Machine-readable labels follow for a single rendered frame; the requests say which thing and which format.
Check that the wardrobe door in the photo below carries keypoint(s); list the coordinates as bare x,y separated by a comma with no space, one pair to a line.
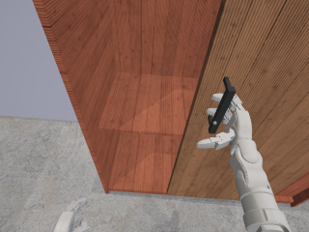
262,46
295,187

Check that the handle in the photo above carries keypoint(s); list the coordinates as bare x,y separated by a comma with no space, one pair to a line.
223,105

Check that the robot right hand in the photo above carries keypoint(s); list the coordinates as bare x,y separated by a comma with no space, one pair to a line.
239,123

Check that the robot right forearm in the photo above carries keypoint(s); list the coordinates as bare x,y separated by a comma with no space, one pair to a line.
261,213

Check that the robot left hand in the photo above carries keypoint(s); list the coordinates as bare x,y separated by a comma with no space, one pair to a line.
67,222

